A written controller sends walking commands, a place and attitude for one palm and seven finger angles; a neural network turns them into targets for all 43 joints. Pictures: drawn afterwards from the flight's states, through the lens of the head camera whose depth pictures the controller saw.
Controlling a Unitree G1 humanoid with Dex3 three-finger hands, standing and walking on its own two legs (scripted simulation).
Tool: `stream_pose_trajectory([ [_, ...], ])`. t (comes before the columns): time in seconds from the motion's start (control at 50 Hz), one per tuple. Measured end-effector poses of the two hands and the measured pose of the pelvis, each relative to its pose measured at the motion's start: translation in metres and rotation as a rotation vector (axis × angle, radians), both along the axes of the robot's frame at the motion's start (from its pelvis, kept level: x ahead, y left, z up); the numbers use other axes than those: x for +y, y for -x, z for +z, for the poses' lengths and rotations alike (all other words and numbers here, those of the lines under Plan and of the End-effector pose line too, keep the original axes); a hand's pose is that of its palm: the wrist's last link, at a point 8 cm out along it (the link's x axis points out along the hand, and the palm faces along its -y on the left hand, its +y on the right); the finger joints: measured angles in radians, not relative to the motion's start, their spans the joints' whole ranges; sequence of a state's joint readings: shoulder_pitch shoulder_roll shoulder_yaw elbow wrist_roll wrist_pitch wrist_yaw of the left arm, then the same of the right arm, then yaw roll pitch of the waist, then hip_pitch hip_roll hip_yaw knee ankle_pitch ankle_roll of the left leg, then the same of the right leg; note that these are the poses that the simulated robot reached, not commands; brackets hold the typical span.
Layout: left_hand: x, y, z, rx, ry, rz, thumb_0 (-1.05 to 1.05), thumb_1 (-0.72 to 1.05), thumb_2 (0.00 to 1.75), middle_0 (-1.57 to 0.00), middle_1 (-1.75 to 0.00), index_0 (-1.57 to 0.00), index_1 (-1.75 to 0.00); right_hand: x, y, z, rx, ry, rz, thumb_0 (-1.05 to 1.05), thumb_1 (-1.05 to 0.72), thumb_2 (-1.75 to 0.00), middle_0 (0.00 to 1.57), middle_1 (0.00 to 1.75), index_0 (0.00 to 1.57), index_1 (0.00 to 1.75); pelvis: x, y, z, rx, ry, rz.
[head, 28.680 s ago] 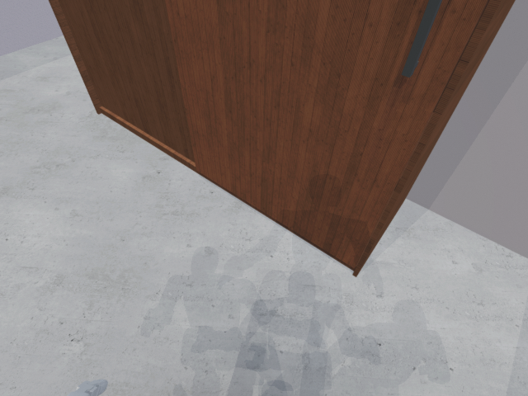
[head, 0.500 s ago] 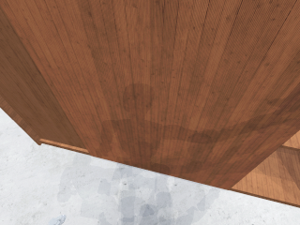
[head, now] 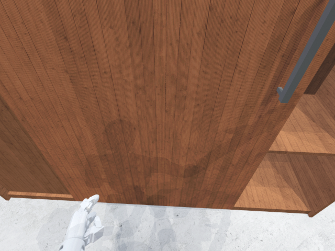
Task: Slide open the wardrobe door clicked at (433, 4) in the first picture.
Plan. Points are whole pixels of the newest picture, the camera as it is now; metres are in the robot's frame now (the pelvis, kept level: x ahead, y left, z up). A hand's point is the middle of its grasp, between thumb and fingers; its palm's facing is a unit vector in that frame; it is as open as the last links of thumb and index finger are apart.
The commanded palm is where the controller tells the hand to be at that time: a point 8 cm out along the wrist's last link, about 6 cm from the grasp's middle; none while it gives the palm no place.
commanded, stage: draw the hand back to the body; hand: right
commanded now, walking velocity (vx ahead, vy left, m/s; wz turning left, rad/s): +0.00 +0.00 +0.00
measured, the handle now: (303, 53) +0.48 -0.33 +0.26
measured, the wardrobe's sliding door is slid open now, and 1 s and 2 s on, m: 0.48 0.48 0.48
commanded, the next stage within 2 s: step back with the hand held close in 1.60 s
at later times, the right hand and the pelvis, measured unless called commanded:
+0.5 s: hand out of the picture +0.25 -0.31 +0.21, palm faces +0.15 +0.99 -0.07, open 14.6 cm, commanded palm +0.21 -0.35 +0.22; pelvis -0.01 +0.01 +0.00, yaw +2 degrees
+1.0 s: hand (321, 157) +0.24 -0.28 +0.18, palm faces +0.49 +0.80 -0.35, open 11.0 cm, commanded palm +0.19 -0.30 +0.19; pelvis +0.02 +0.00 +0.01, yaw +3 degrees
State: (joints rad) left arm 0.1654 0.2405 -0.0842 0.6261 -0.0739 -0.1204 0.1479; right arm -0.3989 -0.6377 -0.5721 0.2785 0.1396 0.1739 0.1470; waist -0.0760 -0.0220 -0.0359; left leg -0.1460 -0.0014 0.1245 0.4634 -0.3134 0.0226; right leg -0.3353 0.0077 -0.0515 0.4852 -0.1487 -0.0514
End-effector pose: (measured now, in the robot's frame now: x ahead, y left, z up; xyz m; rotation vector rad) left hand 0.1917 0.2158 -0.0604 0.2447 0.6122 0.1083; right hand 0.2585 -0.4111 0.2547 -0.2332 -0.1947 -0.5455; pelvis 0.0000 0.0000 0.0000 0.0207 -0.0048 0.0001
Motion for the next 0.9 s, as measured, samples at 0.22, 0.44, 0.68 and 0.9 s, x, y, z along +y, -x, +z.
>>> stream_pose_trajectory([
  [0.22, 0.029, 0.043, -0.007, 0.000, 0.014, 0.089, 0.02, 0.91, 0.90, -0.20, -0.30, -0.20, -0.30, 0.030, -0.007, -0.016, 0.159, -0.163, 0.381, -0.02, 0.55, -0.20, 0.25, 1.15, 0.25, 1.15, 0.007, 0.009, 0.001, -0.045, -0.004, 0.009],
  [0.44, 0.040, 0.047, 0.002, -0.088, 0.042, 0.089, 0.02, 0.91, 0.90, -0.20, -0.30, -0.20, -0.30, 0.040, 0.028, -0.028, 0.128, -0.154, 0.400, -0.02, 0.55, -0.20, 0.26, 1.15, 0.26, 1.15, 0.010, 0.009, -0.002, -0.052, -0.003, 0.037],
  [0.68, 0.014, 0.018, 0.005, -0.101, 0.032, -0.027, 0.02, 0.91, 0.90, -0.20, -0.30, -0.20, -0.30, 0.062, 0.058, -0.049, 0.066, 0.124, 0.060, -0.02, 0.36, -0.30, 0.25, 1.03, 0.25, 1.04, 0.006, 0.009, 0.001, -0.055, -0.004, 0.029],
  [0.9, 0.012, 0.015, -0.014, 0.040, 0.041, -0.003, 0.02, 0.91, 0.90, -0.20, -0.30, -0.20, -0.30, 0.087, 0.067, -0.053, 0.003, 0.193, -0.008, -0.01, -0.01, -0.48, 0.24, 0.82, 0.24, 0.82, 0.003, -0.013, 0.005, -0.055, 0.015, 0.044],
])
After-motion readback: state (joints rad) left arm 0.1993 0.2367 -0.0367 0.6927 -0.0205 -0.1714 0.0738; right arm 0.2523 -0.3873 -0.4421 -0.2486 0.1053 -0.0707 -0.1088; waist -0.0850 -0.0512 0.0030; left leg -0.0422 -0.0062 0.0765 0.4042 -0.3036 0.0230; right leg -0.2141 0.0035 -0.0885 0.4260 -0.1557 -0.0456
